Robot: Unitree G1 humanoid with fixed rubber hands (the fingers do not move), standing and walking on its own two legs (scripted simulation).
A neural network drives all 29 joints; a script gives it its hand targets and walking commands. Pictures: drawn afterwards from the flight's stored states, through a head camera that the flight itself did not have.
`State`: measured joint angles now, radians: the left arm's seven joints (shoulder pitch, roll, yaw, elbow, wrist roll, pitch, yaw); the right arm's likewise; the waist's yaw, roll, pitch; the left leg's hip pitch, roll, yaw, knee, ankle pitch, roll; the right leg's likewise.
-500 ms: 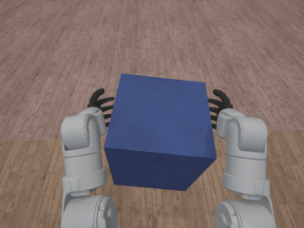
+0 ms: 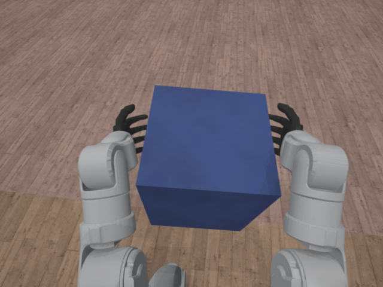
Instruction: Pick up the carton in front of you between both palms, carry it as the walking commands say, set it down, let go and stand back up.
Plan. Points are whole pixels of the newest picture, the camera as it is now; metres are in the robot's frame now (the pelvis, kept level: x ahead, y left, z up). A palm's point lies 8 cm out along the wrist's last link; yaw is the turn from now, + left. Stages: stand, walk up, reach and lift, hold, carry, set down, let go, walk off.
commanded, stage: carry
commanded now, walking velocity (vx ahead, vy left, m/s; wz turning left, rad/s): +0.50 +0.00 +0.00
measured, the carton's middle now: (202, 166) +0.36 +0.03 +0.06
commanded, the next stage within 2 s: none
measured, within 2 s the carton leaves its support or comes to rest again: neither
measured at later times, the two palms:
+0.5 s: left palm (161, 34) +0.67 +0.16 +0.19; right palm (280, 40) +0.65 -0.14 +0.18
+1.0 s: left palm out of the picture +0.97 +0.19 +0.22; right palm out of the picture +0.97 -0.11 +0.22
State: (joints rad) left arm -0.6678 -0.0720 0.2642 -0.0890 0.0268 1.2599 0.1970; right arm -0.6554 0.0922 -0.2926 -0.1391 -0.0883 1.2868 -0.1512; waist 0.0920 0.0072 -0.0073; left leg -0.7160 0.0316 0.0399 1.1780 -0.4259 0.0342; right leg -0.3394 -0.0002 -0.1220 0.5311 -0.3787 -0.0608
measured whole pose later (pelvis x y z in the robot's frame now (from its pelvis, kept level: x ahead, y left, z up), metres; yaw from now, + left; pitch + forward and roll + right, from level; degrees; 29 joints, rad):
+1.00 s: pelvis +0.62 +0.04 +0.05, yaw +0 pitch +3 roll -1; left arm -0.72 -0.09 0.26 -0.10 0.07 1.25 0.21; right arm -0.74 0.08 -0.30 -0.10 -0.08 1.32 -0.22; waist 0.00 0.01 -0.03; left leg -0.50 0.03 0.14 0.50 -0.09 0.05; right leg -0.18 -0.04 -0.13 0.63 -0.41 0.02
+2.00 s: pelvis +1.30 +0.08 +0.04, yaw -1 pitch +2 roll +1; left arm -0.14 -0.13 0.07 -0.38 0.10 1.25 0.18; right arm -0.16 0.13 -0.06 -0.34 -0.10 1.28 -0.18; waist -0.01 -0.05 -0.18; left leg -0.49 0.05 0.24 0.57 -0.11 0.07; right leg -0.07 -0.10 -0.10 0.75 -0.49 0.03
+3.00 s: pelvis +1.95 +0.07 +0.04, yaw -1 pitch +3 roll +0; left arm -0.11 -0.13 0.03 -0.47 0.09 1.26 0.17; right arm -0.14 0.13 -0.05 -0.45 -0.09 1.25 -0.19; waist 0.00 -0.02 -0.11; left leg -0.48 0.05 0.23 0.47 -0.02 0.06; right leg 0.06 -0.08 -0.18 0.46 -0.50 0.04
